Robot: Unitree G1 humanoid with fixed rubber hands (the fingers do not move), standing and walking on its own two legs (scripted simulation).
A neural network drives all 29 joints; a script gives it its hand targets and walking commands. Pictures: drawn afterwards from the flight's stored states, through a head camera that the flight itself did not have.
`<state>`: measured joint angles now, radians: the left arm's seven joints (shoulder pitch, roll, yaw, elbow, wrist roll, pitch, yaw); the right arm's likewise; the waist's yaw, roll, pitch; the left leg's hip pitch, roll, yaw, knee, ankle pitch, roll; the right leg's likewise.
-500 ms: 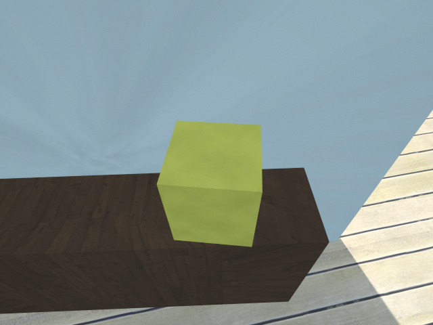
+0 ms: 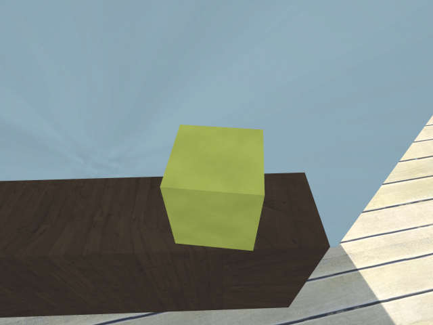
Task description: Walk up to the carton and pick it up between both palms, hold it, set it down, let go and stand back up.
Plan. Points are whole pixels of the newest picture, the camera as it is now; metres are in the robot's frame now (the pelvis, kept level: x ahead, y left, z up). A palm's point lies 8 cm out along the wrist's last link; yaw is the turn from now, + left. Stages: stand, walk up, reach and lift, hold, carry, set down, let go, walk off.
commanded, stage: stand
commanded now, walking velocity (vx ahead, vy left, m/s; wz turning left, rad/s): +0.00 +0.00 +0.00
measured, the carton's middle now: (217, 189) +0.47 +0.02 -0.07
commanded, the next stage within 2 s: none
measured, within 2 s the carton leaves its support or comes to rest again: neither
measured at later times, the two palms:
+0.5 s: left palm out of the picture +0.05 +0.31 -0.12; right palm out of the picture +0.06 -0.30 -0.12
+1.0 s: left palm out of the picture +0.06 +0.30 -0.11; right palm out of the picture +0.05 -0.30 -0.12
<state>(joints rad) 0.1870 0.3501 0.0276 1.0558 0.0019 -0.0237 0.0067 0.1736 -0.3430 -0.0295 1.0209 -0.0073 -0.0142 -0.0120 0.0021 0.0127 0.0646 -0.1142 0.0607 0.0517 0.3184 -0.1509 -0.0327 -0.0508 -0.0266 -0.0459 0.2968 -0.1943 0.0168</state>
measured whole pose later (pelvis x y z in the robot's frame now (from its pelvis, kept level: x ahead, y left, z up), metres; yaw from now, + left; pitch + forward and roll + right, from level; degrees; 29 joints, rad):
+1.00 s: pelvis +0.01 +0.00 +0.00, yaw +1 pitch -3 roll +0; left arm 0.18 0.35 0.03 1.06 -0.01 -0.02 0.01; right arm 0.22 -0.36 -0.03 1.05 0.00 -0.02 -0.02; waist -0.01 0.02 0.07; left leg -0.10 0.05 0.04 0.31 -0.16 -0.03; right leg -0.05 -0.04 -0.05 0.31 -0.22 0.02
